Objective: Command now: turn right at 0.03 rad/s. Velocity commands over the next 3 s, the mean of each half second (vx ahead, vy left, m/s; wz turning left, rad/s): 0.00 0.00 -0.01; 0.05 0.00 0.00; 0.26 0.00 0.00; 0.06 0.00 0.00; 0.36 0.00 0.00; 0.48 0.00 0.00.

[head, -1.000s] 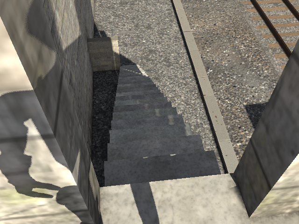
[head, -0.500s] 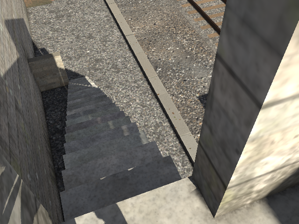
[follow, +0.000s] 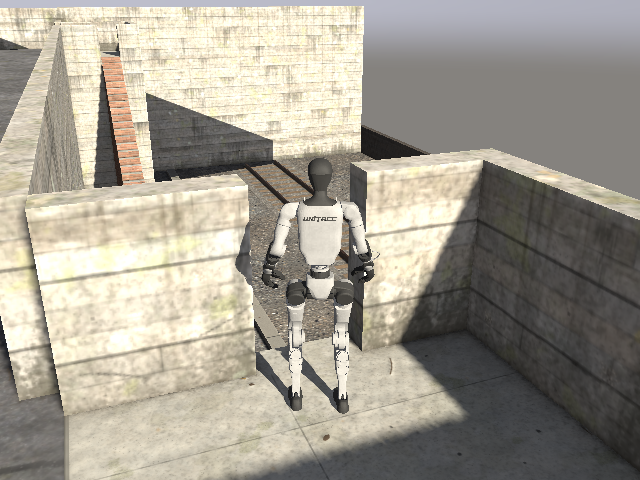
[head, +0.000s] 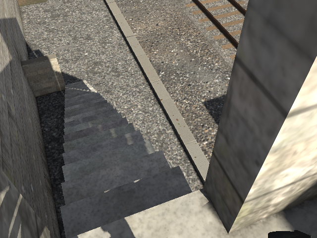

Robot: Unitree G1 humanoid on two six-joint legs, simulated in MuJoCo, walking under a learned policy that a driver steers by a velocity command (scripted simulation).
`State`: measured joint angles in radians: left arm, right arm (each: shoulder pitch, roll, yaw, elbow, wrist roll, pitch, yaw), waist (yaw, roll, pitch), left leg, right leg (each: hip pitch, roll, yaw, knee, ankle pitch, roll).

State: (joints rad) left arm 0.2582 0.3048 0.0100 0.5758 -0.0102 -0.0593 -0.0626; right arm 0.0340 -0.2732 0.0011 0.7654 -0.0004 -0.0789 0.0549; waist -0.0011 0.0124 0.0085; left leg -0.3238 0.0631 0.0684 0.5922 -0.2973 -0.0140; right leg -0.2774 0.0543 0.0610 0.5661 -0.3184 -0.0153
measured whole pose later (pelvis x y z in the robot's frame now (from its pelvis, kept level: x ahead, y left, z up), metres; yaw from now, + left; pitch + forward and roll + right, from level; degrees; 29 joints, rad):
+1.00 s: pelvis +0.03 +0.01 +0.00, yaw +0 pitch +2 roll +1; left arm 0.33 0.33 0.02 0.62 0.04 -0.05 -0.02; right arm 0.17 -0.30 -0.03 0.85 -0.02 -0.09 0.01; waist -0.01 -0.02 -0.02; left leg -0.25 0.00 0.07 0.54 -0.33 0.06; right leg -0.23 0.01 0.07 0.58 -0.39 -0.08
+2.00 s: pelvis +0.22 +0.07 +0.01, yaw +0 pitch -2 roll -1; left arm 0.25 0.20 0.02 1.07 0.02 0.01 0.05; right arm 0.25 -0.23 -0.03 0.99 -0.01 0.01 -0.03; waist -0.01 0.01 0.02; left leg -0.14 -0.02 0.05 0.42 -0.25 0.05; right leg -0.15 0.00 -0.03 0.40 -0.22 0.00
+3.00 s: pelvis +0.54 +0.05 -0.02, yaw +2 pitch +2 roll +2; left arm 0.11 0.16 0.03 0.93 -0.06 0.02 -0.03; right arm 0.62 -0.07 0.00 1.04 0.04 -0.01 0.00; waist -0.08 0.00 -0.07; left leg -0.21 -0.12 0.05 0.65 -0.47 0.11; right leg -0.77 -0.13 0.00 1.05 0.04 -0.08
